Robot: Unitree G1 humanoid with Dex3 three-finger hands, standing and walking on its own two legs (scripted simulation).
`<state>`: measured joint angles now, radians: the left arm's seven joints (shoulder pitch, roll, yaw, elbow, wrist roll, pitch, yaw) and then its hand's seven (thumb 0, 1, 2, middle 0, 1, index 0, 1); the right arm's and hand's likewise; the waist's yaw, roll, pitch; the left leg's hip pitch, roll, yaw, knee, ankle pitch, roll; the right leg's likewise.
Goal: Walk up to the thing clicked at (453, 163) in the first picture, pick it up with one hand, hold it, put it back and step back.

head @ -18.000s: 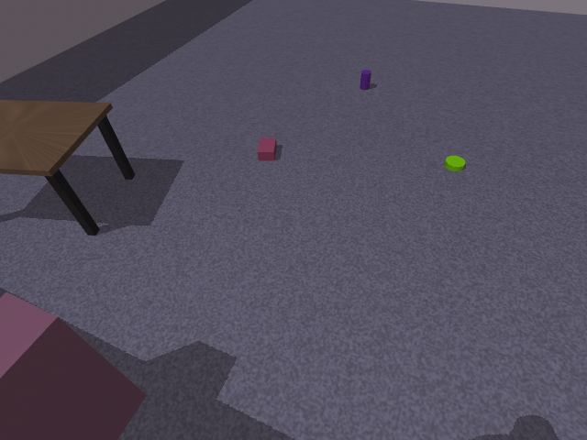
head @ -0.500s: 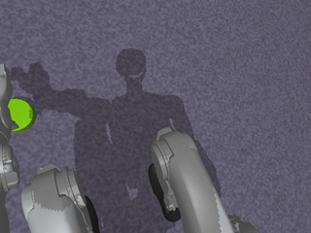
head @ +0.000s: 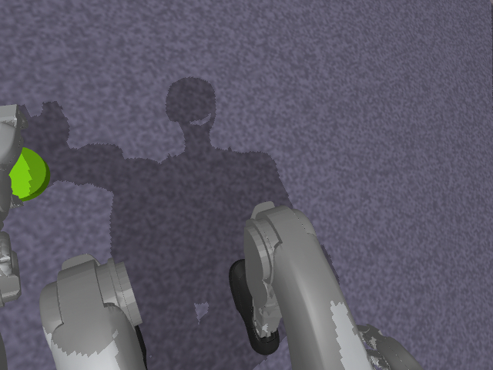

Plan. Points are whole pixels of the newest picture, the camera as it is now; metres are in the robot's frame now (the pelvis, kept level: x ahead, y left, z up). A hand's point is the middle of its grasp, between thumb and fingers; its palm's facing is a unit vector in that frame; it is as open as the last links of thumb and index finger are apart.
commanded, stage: rest palm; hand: left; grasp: from above
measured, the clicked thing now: (16, 174) +0.48 +0.29 -0.30
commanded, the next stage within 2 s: close in 1.36 s
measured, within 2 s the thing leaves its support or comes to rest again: neither
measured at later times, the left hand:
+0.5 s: hand (16, 173) +0.47 +0.28 -0.26, palm faces -0.47 -0.12 -0.88, open 14.1 cm
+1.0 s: hand (15, 180) +0.47 +0.29 -0.27, palm faces -0.46 -0.12 -0.88, open 14.0 cm
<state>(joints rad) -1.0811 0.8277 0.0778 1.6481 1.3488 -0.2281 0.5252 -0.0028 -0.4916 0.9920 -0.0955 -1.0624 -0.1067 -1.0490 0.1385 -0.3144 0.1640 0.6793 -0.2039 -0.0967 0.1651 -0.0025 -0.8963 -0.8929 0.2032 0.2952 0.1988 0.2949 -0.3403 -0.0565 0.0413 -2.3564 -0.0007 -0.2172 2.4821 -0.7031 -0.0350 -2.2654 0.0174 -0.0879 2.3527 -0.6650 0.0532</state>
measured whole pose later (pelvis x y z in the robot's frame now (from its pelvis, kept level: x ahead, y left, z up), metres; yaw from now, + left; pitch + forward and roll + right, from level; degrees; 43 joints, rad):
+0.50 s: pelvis +0.00 +0.00 -0.01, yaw -3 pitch +30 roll -13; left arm -1.11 0.95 0.11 1.75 1.30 -0.21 0.60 0.00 -0.51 0.97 -0.09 -1.01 -0.09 -1.01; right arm 0.13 -0.33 0.27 0.69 -0.26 -0.20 0.23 0.00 -0.90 -0.90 0.20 0.30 0.20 0.30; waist -0.40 -0.10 0.15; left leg -2.36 0.02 -0.26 2.55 -0.74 -0.03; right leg -2.27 0.05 -0.11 2.38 -0.67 0.07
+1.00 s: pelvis +0.00 +0.01 -0.01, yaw -4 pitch +29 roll -15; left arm -1.12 0.99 0.08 1.80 1.31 -0.22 0.66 0.00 -0.50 0.95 -0.09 -1.04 -0.09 -1.03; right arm 0.09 -0.35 0.29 0.68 -0.28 -0.24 0.27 0.00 -0.91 -0.90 0.20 0.30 0.20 0.30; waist -0.39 -0.14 0.18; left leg -2.35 0.01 -0.28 2.57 -0.75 -0.02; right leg -2.24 0.05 -0.14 2.37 -0.67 0.08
